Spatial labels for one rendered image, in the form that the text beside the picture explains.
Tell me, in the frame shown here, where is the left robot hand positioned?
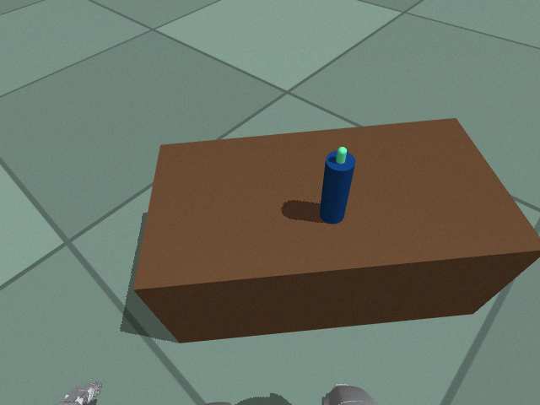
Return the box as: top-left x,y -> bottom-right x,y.
56,381 -> 102,405

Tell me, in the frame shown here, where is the bottle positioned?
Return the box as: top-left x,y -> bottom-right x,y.
320,147 -> 355,224

